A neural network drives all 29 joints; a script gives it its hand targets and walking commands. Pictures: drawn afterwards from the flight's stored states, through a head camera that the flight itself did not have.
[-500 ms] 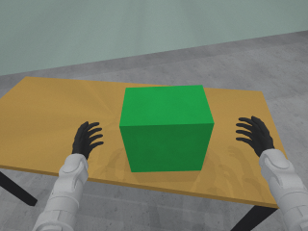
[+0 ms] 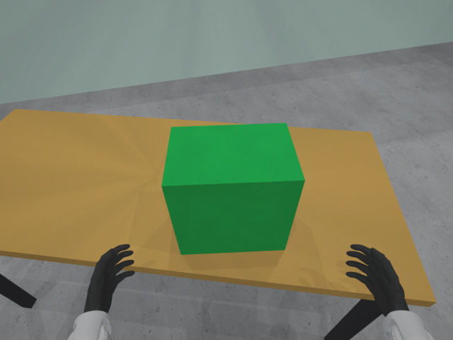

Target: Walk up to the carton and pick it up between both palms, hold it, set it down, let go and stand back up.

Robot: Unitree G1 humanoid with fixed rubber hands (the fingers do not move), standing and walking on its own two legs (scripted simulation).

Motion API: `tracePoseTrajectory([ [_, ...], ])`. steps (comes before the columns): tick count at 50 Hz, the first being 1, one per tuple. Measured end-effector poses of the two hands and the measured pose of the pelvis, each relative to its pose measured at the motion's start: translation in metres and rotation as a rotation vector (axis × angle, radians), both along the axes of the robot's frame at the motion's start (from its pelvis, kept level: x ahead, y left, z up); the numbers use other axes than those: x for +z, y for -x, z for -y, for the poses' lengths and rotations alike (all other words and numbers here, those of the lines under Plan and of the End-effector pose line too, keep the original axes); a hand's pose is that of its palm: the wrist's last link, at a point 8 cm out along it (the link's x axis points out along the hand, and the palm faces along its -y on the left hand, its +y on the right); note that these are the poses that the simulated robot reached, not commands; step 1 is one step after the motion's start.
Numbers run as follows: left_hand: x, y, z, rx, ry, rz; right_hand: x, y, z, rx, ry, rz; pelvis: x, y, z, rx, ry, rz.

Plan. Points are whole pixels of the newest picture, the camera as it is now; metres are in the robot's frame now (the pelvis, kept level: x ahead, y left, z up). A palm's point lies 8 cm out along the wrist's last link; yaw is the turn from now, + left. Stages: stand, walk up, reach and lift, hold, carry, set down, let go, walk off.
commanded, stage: set down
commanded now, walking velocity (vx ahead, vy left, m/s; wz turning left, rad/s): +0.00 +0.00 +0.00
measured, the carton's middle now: (231, 192) +0.44 +0.04 -0.01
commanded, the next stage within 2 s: let go in 1.68 s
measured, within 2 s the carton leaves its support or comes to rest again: neither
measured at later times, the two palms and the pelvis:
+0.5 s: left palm (102, 327) +0.16 +0.25 -0.04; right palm (384, 328) +0.18 -0.23 -0.04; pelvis +0.02 +0.00 +0.00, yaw +0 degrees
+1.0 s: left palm (120, 323) +0.17 +0.23 -0.06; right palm (373, 327) +0.19 -0.22 -0.06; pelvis +0.03 +0.00 +0.00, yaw +1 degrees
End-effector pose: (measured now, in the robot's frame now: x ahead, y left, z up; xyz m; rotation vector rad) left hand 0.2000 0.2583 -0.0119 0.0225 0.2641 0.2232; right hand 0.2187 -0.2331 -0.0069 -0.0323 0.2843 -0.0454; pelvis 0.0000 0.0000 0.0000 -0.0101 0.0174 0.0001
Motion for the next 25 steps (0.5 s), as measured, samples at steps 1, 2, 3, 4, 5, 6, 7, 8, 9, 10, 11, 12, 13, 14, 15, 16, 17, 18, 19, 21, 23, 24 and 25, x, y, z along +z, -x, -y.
tracePoseTrajectory([
  [1,0.0,0.001,0.0,-0.001,-0.001,0.003,-0.002,0.001,-0.001,-0.002,-0.001,0.005,0.0,-0.001,0.0,-0.001,0.0,0.002],
  [2,-0.001,0.002,0.0,-0.002,-0.001,0.005,-0.003,0.003,-0.001,-0.005,-0.001,0.008,0.0,-0.001,0.0,-0.003,0.0,0.005],
  [3,-0.001,0.004,0.0,-0.003,-0.001,0.005,-0.005,0.005,-0.002,-0.008,-0.002,0.01,0.0,-0.002,0.0,-0.004,0.0,0.007],
  [4,-0.002,0.006,0.0,-0.005,0.0,0.003,-0.007,0.008,-0.002,-0.01,-0.001,0.011,0.0,-0.003,0.0,-0.005,-0.001,0.01],
  [5,-0.004,0.008,0.0,-0.005,0.001,-0.002,-0.009,0.011,-0.002,-0.013,-0.001,0.009,-0.001,-0.003,0.0,-0.007,-0.001,0.012],
  [6,-0.006,0.011,0.001,-0.006,0.002,-0.008,-0.011,0.014,-0.003,-0.015,0.0,0.004,-0.001,-0.004,0.0,-0.008,-0.002,0.014],
  [7,-0.008,0.014,0.001,-0.006,0.004,-0.018,-0.013,0.017,-0.003,-0.016,0.002,-0.003,-0.001,-0.004,0.0,-0.009,-0.003,0.016],
  [8,-0.01,0.016,0.002,-0.006,0.006,-0.029,-0.015,0.021,-0.003,-0.016,0.004,-0.013,-0.001,-0.005,0.0,-0.009,-0.004,0.017],
  [9,-0.012,0.019,0.002,-0.006,0.008,-0.043,-0.017,0.023,-0.003,-0.016,0.006,-0.025,-0.001,-0.005,0.001,-0.01,-0.004,0.018],
  [10,-0.014,0.021,0.003,-0.007,0.009,-0.057,-0.019,0.026,-0.003,-0.015,0.008,-0.037,-0.001,-0.006,0.001,-0.01,-0.005,0.018],
  [11,-0.016,0.022,0.004,-0.007,0.009,-0.07,-0.021,0.028,-0.003,-0.015,0.01,-0.049,-0.001,-0.006,0.002,-0.011,-0.006,0.018],
  [12,-0.018,0.023,0.004,-0.009,0.009,-0.082,-0.022,0.03,-0.003,-0.014,0.011,-0.059,-0.001,-0.006,0.002,-0.011,-0.006,0.017],
  [13,-0.019,0.024,0.005,-0.01,0.008,-0.092,-0.022,0.031,-0.003,-0.014,0.013,-0.068,-0.001,-0.007,0.002,-0.011,-0.007,0.016],
  [14,-0.02,0.025,0.005,-0.012,0.007,-0.101,-0.023,0.032,-0.003,-0.014,0.015,-0.076,-0.001,-0.007,0.003,-0.012,-0.007,0.015],
  [15,-0.021,0.026,0.005,-0.013,0.005,-0.11,-0.023,0.033,-0.002,-0.015,0.017,-0.083,-0.001,-0.008,0.003,-0.012,-0.007,0.014],
  [16,-0.021,0.026,0.006,-0.015,0.004,-0.119,-0.024,0.033,-0.003,-0.015,0.018,-0.09,-0.001,-0.009,0.003,-0.012,-0.006,0.014],
  [17,-0.022,0.027,0.006,-0.016,0.003,-0.128,-0.025,0.034,-0.003,-0.015,0.02,-0.096,-0.001,-0.01,0.004,-0.012,-0.006,0.013],
  [18,-0.023,0.028,0.006,-0.017,0.002,-0.138,-0.025,0.034,-0.003,-0.015,0.021,-0.103,-0.001,-0.01,0.004,-0.012,-0.006,0.012],
  [19,-0.024,0.029,0.006,-0.018,0.002,-0.147,-0.026,0.035,-0.003,-0.015,0.022,-0.109,0.0,-0.011,0.004,-0.011,-0.006,0.012],
  [21,-0.025,0.032,0.006,-0.019,0.0,-0.167,-0.027,0.036,-0.004,-0.016,0.024,-0.123,0.0,-0.013,0.004,-0.01,-0.005,0.012],
  [23,-0.027,0.035,0.006,-0.02,-0.001,-0.187,-0.029,0.038,-0.006,-0.017,0.025,-0.136,0.0,-0.015,0.005,-0.009,-0.005,0.012],
  [24,-0.028,0.037,0.006,-0.02,-0.001,-0.198,-0.03,0.038,-0.006,-0.017,0.025,-0.144,0.0,-0.016,0.005,-0.009,-0.004,0.012],
  [25,-0.029,0.038,0.006,-0.02,-0.002,-0.209,-0.031,0.039,-0.007,-0.017,0.026,-0.151,0.0,-0.017,0.005,-0.008,-0.004,0.011],
])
